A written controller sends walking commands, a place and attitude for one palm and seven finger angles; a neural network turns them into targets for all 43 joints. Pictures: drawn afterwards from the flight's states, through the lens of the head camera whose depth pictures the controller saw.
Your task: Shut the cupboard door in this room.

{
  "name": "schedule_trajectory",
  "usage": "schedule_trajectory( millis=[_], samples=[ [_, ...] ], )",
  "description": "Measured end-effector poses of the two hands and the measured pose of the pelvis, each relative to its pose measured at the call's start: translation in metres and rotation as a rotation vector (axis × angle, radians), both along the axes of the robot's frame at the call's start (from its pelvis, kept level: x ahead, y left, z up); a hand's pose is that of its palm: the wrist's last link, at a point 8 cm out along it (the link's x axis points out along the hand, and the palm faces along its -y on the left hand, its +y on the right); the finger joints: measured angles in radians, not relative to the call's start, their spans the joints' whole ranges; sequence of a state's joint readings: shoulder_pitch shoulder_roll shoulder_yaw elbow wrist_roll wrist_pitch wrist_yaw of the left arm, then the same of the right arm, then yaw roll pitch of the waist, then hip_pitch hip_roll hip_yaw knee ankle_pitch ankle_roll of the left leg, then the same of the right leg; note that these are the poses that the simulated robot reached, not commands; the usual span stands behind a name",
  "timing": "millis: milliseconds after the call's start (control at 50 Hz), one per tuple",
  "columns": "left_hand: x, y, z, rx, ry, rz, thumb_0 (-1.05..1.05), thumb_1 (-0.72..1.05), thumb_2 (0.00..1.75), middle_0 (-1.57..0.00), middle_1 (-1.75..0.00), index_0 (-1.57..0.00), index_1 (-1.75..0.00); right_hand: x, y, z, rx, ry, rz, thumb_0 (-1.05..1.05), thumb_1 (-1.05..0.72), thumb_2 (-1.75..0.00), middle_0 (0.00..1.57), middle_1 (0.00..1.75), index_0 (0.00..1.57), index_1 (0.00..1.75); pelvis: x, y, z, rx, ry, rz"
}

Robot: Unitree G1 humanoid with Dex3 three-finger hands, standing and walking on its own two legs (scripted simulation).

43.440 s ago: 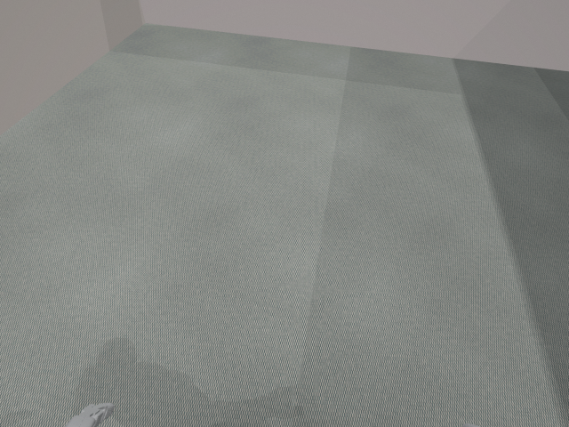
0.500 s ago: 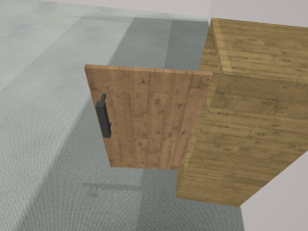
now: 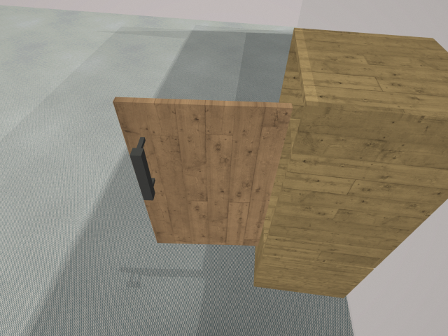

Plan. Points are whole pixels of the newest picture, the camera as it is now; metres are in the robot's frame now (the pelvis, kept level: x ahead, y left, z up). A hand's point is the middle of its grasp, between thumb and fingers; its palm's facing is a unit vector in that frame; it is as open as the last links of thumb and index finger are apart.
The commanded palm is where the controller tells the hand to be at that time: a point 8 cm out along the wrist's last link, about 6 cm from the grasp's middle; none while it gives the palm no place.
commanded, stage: come to a stop and stand still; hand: left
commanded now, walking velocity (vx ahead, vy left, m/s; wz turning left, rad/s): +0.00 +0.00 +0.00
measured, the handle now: (145, 169) +0.47 +0.23 -0.01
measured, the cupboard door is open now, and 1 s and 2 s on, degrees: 96 96 96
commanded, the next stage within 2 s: look again from close up in 0.34 s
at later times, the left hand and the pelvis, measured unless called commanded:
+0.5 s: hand out of the picture +0.01 +0.19 -0.16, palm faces +0.01 -0.96 -0.27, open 7.2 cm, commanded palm none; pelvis -0.01 +0.01 -0.01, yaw -2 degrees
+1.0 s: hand out of the picture -0.03 +0.14 -0.17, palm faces +0.02 -0.98 -0.21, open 7.4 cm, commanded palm +0.08 +0.19 -0.08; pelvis -0.01 -0.02 +0.00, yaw -1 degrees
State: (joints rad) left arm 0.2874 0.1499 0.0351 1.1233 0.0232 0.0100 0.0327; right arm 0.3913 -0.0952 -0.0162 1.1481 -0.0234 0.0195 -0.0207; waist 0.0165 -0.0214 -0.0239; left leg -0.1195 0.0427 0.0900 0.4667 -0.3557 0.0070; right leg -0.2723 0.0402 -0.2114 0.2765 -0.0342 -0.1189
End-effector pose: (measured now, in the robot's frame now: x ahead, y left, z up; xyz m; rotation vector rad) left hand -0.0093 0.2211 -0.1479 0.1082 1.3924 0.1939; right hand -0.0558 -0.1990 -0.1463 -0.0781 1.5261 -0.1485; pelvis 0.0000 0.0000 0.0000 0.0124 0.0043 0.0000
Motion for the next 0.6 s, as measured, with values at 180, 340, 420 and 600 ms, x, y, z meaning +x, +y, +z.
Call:
schedule_trajectory(
  millis=[180, 340, 420, 600],
  samples=[
    [0.020, 0.029, 0.011, 0.085, -0.037, -0.102, 0.02, 0.92, 0.89, -0.20, -0.30, -0.20, -0.30, -0.047, 0.029, -0.028, 0.051, 0.020, -0.077, 0.01, -0.91, -0.90, 0.19, 0.30, 0.19, 0.30, -0.007, 0.019, -0.014, 0.017, -0.015, -0.047],
    [0.023, 0.025, 0.019, 0.093, -0.050, -0.096, 0.01, 0.91, 0.89, -0.20, -0.30, -0.20, -0.30, -0.012, 0.038, -0.030, 0.105, -0.086, -0.030, 0.01, -0.91, -0.90, 0.19, 0.30, 0.19, 0.30, -0.011, 0.017, -0.010, 0.023, -0.012, -0.034],
    [0.022, 0.021, 0.019, 0.090, -0.053, -0.083, 0.01, 0.93, 0.89, -0.20, -0.30, -0.20, -0.30, 0.005, 0.031, -0.027, 0.094, -0.121, -0.008, 0.01, -0.91, -0.90, 0.20, 0.30, 0.19, 0.30, -0.010, 0.013, -0.007, 0.022, -0.017, -0.036],
    [0.008, 0.007, 0.017, 0.072, -0.023, -0.074, 0.01, 0.94, 0.89, -0.20, -0.30, -0.20, -0.30, 0.028, -0.001, -0.021, 0.037, -0.154, 0.024, 0.00, -0.91, -0.90, 0.19, 0.30, 0.19, 0.30, -0.011, 0.002, -0.004, 0.020, -0.032, -0.033]
  ],
)
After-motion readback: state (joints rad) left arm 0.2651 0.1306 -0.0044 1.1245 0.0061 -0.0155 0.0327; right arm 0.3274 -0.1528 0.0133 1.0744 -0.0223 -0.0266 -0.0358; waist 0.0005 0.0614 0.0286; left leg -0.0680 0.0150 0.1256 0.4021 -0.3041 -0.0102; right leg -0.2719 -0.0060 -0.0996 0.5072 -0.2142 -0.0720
